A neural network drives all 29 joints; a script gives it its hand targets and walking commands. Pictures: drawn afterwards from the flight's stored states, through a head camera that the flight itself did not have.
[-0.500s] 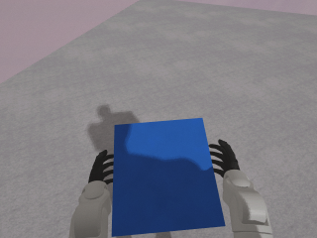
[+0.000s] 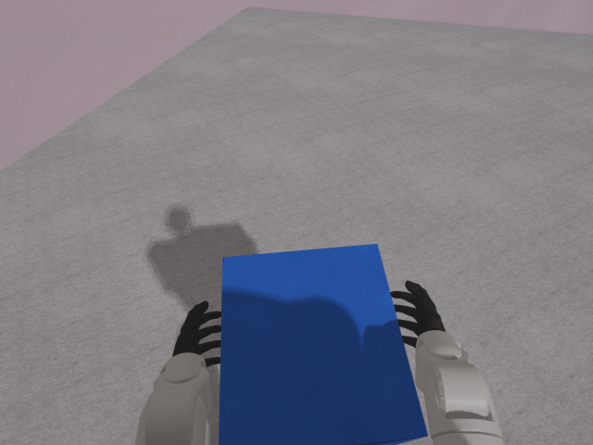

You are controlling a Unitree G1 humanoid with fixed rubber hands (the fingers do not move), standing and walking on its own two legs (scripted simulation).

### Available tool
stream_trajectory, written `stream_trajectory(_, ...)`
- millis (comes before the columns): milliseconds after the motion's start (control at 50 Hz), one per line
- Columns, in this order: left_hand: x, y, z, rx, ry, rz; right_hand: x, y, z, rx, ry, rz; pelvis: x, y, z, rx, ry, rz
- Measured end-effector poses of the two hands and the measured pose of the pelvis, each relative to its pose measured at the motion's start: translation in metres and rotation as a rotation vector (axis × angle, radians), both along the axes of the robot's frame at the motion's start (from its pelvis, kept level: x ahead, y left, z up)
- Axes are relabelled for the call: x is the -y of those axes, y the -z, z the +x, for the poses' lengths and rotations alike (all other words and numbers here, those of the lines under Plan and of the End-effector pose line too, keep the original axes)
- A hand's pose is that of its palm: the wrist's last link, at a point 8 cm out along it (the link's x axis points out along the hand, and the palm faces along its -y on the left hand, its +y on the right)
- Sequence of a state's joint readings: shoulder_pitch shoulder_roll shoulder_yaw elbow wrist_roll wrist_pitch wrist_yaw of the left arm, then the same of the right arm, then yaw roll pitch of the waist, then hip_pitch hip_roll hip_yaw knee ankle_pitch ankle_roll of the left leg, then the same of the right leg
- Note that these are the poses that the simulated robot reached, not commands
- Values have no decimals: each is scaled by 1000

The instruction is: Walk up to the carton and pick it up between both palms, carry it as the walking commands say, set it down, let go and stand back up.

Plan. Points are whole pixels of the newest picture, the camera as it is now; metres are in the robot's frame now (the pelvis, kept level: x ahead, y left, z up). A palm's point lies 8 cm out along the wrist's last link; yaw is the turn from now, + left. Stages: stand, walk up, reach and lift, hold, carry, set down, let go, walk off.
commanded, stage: carry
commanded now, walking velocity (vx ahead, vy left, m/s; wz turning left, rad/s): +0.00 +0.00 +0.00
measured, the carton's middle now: (309, 354) +0.30 +0.00 -0.05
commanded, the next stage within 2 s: none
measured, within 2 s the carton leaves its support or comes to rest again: neither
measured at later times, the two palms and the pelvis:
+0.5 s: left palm (196, 208) +0.53 +0.20 +0.04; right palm (369, 207) +0.53 -0.12 +0.03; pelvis +0.26 +0.05 +0.01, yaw -1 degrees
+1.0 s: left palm (210, 144) +0.75 +0.21 +0.04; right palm (350, 145) +0.75 -0.11 +0.02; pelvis +0.48 +0.06 +0.00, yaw +1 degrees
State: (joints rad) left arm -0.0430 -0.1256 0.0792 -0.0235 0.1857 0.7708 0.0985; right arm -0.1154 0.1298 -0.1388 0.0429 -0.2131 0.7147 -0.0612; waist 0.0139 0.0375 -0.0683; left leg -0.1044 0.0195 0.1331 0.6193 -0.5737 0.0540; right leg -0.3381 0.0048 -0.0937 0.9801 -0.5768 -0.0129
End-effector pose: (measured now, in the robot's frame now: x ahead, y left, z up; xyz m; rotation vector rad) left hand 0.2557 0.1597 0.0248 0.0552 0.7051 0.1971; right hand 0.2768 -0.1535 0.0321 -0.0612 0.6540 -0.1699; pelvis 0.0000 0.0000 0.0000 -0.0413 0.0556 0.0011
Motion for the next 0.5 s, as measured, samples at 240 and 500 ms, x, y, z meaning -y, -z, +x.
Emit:
stream_trajectory(240,-25,13,121,4,-60,0,-24,9,124,-3,-38,58,-11,5,128,38,-39,29)
stream_trajectory(500,-39,-13,278,22,34,24,-37,-2,255,10,34,31,-48,-10,261,9,21,38)
